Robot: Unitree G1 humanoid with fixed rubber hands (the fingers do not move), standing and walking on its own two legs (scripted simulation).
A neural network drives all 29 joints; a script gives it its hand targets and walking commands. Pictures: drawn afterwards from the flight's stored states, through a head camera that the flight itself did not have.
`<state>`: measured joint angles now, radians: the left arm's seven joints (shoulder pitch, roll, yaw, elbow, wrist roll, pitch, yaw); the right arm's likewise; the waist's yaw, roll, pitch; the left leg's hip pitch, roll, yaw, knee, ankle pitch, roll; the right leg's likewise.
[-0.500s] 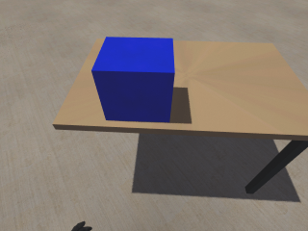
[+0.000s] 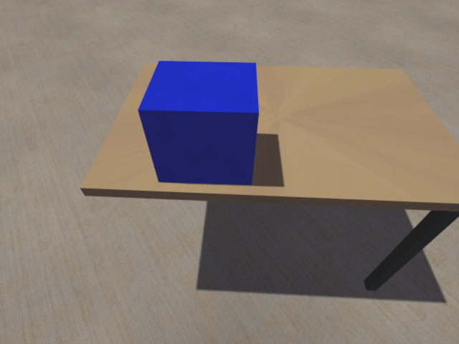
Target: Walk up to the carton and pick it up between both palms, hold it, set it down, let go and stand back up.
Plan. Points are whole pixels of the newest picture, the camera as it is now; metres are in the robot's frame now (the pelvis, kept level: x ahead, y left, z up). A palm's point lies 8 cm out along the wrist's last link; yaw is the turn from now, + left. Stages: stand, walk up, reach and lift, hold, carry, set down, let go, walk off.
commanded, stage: walk up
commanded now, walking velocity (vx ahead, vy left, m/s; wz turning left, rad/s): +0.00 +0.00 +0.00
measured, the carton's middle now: (206, 123) +0.61 +0.07 +0.03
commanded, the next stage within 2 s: none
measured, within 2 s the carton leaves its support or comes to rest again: neither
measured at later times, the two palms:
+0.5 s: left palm out of the picture -0.04 +0.33 -0.15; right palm out of the picture +0.07 -0.19 -0.13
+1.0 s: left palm (97, 316) +0.21 +0.26 -0.13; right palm out of the picture +0.15 -0.20 -0.15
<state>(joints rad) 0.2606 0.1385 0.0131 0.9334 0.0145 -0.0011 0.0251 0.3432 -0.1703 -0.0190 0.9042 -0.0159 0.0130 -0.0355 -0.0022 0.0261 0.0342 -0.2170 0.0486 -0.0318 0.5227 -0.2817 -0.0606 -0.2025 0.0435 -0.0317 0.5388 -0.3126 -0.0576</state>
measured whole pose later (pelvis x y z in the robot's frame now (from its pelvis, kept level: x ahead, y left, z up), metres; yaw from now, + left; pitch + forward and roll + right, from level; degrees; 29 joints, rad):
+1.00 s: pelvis +0.13 +0.04 -0.01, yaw -1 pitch -3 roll +1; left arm 0.21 0.19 -0.05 0.90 0.00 0.02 0.01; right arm 0.32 -0.23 0.03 0.90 -0.01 -0.01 -0.02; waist -0.02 0.03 0.09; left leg -0.22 0.06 0.00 0.61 -0.33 -0.06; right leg -0.35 -0.02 -0.07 0.62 -0.22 -0.03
